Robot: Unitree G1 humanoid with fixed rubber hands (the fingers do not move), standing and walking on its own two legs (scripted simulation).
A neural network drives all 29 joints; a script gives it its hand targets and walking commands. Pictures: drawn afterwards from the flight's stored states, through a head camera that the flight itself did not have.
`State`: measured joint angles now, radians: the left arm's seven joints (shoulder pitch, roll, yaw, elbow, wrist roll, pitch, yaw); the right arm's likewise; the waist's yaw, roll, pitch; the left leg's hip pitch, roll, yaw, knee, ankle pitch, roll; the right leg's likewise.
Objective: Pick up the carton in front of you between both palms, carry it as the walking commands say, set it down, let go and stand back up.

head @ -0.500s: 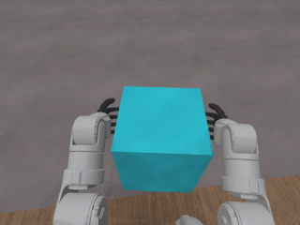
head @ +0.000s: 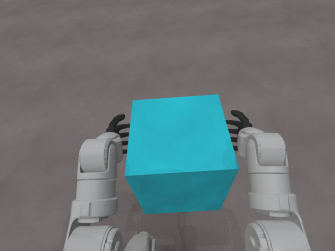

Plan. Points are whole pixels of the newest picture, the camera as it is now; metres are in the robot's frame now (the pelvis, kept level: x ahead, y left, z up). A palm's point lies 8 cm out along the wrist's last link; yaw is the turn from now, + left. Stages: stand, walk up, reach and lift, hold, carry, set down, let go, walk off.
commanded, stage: carry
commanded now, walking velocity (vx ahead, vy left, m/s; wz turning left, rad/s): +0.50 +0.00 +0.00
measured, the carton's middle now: (179, 158) +0.35 +0.01 -0.01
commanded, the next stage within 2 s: none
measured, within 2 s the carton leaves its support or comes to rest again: neither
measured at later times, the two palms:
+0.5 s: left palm (128, 63) +0.65 +0.17 +0.07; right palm (222, 66) +0.63 -0.12 +0.08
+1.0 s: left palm (148, 24) +0.87 +0.13 +0.09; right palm (227, 22) +0.88 -0.17 +0.08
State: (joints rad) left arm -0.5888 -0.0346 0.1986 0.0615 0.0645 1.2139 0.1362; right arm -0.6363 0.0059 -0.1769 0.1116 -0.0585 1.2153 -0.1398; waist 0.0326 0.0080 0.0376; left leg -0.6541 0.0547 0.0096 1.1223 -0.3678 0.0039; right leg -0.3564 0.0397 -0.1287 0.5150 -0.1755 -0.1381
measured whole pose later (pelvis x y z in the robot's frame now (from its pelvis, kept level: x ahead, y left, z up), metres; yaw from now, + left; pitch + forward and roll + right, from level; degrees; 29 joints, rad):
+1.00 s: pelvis +0.61 -0.02 +0.00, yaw +0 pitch +4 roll +0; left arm -0.18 -0.14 0.10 -0.24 0.13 1.25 0.11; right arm -0.18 0.14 -0.11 -0.25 -0.14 1.25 -0.10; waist 0.02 0.01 -0.14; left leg -0.56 0.10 0.08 0.92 -0.27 -0.02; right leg -0.22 -0.01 -0.20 0.33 -0.19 -0.07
